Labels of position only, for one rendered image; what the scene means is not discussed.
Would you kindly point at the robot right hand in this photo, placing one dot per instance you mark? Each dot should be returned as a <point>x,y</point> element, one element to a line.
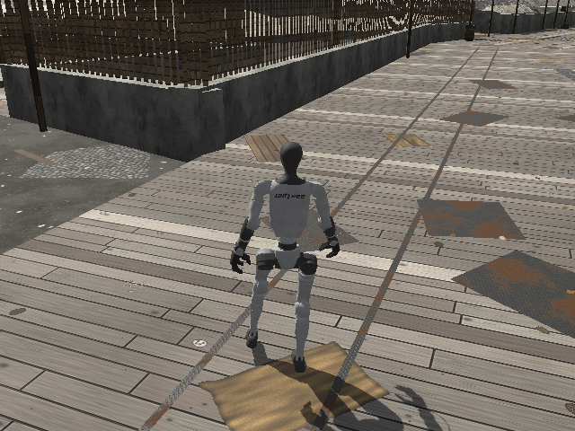
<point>335,249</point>

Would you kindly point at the left robot shin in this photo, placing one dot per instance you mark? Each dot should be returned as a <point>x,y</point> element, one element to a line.
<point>256,308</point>

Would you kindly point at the left robot upper arm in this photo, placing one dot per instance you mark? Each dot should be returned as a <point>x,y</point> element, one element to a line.
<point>260,189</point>

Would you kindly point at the right robot upper arm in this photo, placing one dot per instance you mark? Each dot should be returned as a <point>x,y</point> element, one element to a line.
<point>322,205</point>

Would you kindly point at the robot left hand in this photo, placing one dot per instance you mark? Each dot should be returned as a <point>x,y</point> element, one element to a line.
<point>235,260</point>

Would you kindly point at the robot left thigh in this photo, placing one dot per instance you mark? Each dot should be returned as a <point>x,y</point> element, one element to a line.
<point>265,260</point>

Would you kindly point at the right robot forearm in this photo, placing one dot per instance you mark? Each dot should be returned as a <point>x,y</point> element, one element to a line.
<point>331,234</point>

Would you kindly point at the left robot forearm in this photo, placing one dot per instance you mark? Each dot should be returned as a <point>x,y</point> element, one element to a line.
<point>243,239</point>

